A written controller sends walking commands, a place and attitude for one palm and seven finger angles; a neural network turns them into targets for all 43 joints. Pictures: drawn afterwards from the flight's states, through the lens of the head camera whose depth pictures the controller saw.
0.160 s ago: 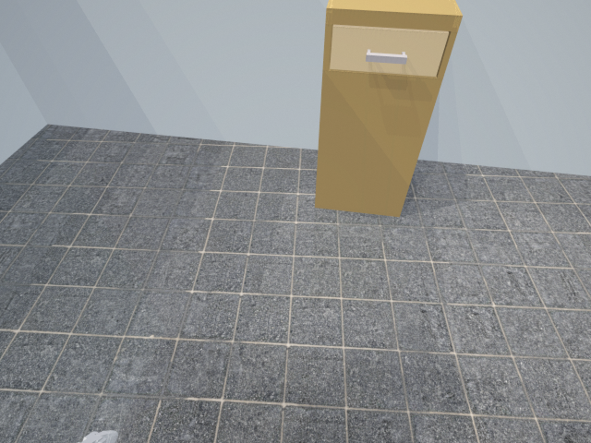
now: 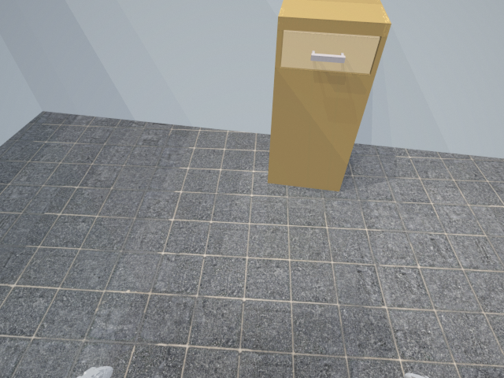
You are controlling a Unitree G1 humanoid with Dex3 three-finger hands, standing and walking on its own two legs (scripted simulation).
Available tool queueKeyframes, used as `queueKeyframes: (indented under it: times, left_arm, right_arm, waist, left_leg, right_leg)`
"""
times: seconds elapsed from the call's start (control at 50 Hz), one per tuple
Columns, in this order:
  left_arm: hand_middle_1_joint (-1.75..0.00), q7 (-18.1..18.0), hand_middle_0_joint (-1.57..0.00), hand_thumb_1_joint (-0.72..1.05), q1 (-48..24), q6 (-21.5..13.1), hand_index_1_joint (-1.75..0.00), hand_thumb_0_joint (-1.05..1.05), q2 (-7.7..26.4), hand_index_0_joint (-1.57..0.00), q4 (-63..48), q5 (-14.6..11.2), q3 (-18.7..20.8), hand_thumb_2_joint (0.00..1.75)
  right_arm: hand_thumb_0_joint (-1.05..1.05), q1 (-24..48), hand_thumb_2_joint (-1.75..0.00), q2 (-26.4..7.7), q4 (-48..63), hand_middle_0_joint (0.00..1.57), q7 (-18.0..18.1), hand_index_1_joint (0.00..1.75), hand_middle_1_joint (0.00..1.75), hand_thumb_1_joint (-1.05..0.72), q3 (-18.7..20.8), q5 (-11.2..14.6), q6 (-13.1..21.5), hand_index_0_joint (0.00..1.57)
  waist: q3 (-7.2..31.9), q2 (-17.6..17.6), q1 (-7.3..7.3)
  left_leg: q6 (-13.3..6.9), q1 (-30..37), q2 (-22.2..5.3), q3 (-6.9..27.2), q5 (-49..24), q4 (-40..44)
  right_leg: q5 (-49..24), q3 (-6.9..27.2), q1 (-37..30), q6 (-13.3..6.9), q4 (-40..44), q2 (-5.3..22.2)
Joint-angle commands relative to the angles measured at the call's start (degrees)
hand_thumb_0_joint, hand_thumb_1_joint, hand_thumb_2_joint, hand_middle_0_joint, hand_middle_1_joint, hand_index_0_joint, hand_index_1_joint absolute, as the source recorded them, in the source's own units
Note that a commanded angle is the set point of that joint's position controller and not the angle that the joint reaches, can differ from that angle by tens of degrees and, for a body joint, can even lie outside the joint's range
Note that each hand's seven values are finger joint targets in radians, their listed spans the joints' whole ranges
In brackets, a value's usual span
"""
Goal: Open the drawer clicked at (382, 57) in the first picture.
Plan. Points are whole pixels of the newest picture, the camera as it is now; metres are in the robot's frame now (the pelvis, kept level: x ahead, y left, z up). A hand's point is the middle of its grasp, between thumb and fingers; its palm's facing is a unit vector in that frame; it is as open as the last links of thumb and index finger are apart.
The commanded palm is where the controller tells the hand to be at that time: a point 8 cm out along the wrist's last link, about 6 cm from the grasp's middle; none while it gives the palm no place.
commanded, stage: stand and wait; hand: left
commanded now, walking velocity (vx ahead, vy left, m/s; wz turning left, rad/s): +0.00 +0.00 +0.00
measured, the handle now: (327, 56) +1.25 -0.22 -0.01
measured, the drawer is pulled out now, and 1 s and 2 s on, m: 0.00 0.00 0.00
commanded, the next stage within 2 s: look at it before walking up in 0.68 s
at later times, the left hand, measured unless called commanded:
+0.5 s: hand out of the picture +0.05 +0.24 -0.15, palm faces -0.02 -0.94 -0.34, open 7.4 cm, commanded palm none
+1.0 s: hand out of the picture +0.06 +0.24 -0.15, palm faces -0.02 -0.94 -0.33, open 7.4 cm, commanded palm none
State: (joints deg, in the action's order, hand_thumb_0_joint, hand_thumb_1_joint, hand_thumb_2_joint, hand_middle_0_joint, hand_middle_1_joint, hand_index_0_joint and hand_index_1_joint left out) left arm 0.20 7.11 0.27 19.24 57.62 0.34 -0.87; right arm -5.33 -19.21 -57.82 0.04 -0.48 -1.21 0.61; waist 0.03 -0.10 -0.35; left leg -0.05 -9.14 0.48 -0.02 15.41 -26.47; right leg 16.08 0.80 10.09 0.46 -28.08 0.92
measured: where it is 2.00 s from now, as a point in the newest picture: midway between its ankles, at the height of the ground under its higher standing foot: outside the picture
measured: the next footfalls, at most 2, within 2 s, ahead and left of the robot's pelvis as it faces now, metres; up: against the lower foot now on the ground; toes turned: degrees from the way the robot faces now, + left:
none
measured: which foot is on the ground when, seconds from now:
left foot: down 0.00-1.00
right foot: down 0.00-1.00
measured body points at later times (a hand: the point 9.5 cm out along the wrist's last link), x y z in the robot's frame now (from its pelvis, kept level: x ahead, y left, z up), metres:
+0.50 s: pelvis -0.02 -0.01 +0.00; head -0.02 -0.01 +0.45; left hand +0.05 +0.29 -0.13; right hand +0.05 -0.31 -0.13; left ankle -0.01 +0.12 -0.74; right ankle -0.01 -0.12 -0.74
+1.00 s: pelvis -0.01 -0.01 +0.01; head -0.01 -0.01 +0.46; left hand +0.07 +0.29 -0.13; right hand +0.07 -0.30 -0.13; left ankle -0.01 +0.12 -0.74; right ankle -0.01 -0.12 -0.74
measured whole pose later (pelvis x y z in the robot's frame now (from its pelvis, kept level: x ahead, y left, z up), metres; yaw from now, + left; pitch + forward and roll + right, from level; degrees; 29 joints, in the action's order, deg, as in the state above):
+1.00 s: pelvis -0.01 -0.01 +0.01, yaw +0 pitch -2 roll +0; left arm 0.4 7.7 -0.1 19.4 62.1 0.5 -0.4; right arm -6.9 -19.4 -63.8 -0.1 -0.4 -0.8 0.8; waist -1.3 0.3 -0.2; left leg 0.6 -8.1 -0.4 0.0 11.7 -21.7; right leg 12.1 0.7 9.0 0.0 -23.1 0.1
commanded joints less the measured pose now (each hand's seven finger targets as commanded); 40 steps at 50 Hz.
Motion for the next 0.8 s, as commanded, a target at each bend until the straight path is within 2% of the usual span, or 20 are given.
queueKeyframes:
  times: [0.0,0.12,0.22,0.36,0.58,0.78]
  left_arm:
    - [-0.3,-1.0,-0.2,0.9,-2.5,-1.5,-0.3,0.0,12.1,-0.2,-3.5,0.3,2.9,0.9]
    - [-0.3,-1.0,-0.2,0.9,-2.1,-1.8,-0.3,0.0,11.9,-0.2,-2.7,0.3,3.0,0.9]
    - [-0.3,-0.9,-0.2,0.9,-1.9,-1.7,-0.3,0.0,11.9,-0.2,-1.7,0.3,2.9,0.9]
    - [-0.3,-0.9,-0.2,0.9,-1.3,-1.7,-0.3,0.0,12.0,-0.2,0.0,0.2,2.8,0.9]
    - [-0.3,-0.8,-0.2,0.9,-1.5,-1.6,-0.3,0.0,12.2,-0.2,1.0,0.3,2.6,0.9]
    - [-0.3,-0.8,-0.2,0.9,-1.5,-1.8,-0.3,0.0,12.1,-0.2,0.8,0.3,2.7,0.9]
  right_arm:
    - [0.0,2.9,-0.9,-11.5,3.1,0.2,0.9,0.3,0.3,-0.9,3.0,0.3,1.4,0.2]
    - [0.0,2.9,-0.9,-11.3,2.1,0.2,0.8,0.3,0.3,-0.9,3.0,0.4,1.3,0.2]
    - [0.0,2.3,-0.9,-11.3,0.9,0.2,0.8,0.3,0.3,-0.9,2.9,0.5,1.3,0.2]
    - [0.0,1.5,-0.9,-11.6,-0.9,0.2,0.8,0.3,0.3,-0.9,2.7,0.6,1.4,0.2]
    - [0.0,0.7,-0.9,-12.0,-2.4,0.2,0.6,0.3,0.3,-0.9,2.6,0.6,1.3,0.2]
    - [0.0,0.8,-0.9,-11.8,-2.4,0.2,0.6,0.3,0.3,-0.9,2.6,0.7,1.5,0.2]
  waist:
    - [1.8,0.6,0.37]
    - [2.2,1.0,0.38]
    - [1.7,-0.2,0.42]
    - [1.8,0.4,0.25]
    - [-0.5,0.6,0.26]
    - [1.5,1.0,0.26]
  left_leg:
    - [-2.3,0.2,-6.3,4.8,-12.4,4.9]
    - [-1.9,0.9,-6.3,4.8,-11.3,5.0]
    - [-1.8,0.3,-6.4,5.2,-9.4,6.1]
    - [-1.8,0.4,-6.7,5.5,-8.7,7.0]
    - [-1.6,-0.6,-6.8,5.8,-5.3,8.6]
    - [-1.6,0.7,-7.0,5.8,-8.9,8.0]
  right_leg:
    - [-12.0,5.1,0.0,-2.5,5.4,5.4]
    - [-11.6,5.6,0.0,-2.6,6.8,5.7]
    - [-9.0,5.9,-0.3,-2.6,7.9,5.6]
    - [-7.8,6.0,-0.7,-2.5,8.7,5.8]
    - [-3.1,6.6,1.0,-2.4,10.0,5.5]
    - [-7.4,6.3,-0.3,-2.4,9.5,5.8]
